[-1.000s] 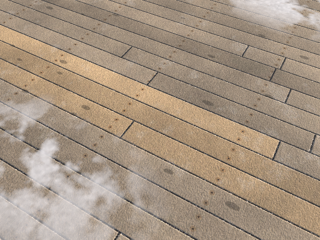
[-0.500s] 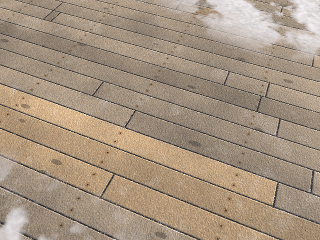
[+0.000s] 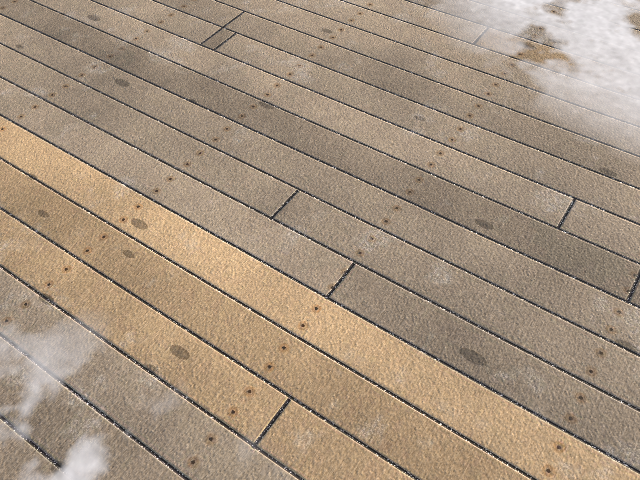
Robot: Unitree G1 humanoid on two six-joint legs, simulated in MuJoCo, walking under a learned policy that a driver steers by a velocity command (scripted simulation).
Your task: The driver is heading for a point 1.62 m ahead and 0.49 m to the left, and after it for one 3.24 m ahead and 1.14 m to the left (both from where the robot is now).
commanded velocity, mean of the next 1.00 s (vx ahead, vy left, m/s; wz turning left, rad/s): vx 0.04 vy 0.00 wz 0.51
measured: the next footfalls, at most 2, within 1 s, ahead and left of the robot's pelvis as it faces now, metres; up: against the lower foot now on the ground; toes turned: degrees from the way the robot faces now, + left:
left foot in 0.44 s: -0.01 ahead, +0.11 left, +0.00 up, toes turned +16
right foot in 0.96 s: +0.07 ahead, -0.05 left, +0.00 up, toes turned +33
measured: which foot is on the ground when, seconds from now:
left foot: up 0.00-0.42, down 0.44-0.96, up 0.98-1.00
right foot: down 0.00-0.44, up 0.46-0.94, down 0.96-1.00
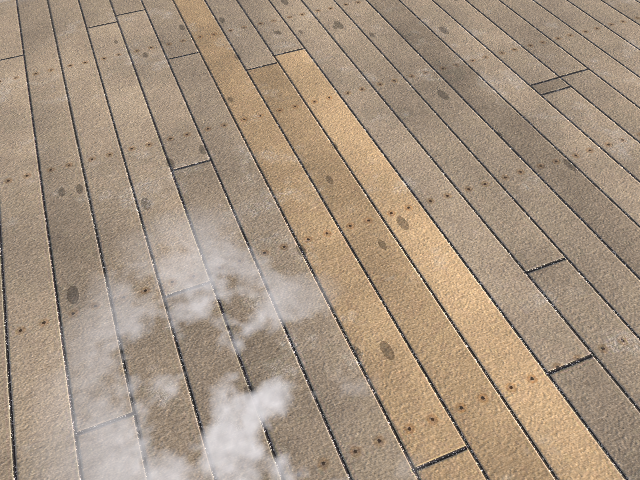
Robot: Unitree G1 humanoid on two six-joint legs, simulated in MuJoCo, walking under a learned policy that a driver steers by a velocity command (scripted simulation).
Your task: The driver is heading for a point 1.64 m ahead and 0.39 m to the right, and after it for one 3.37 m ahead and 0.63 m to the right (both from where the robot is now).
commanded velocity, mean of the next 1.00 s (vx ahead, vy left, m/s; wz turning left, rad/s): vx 0.44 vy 0.00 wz -0.43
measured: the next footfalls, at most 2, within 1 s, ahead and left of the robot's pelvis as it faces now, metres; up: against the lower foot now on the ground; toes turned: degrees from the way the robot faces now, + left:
left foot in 0.40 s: +0.28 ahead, +0.10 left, +0.00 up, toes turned -14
right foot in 0.90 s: +0.49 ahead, -0.19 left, +0.00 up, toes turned -33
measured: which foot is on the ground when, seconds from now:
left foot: up 0.00-0.38, down 0.40-0.92, up 0.94-1.00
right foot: down 0.00-0.40, up 0.42-0.88, down 0.90-1.00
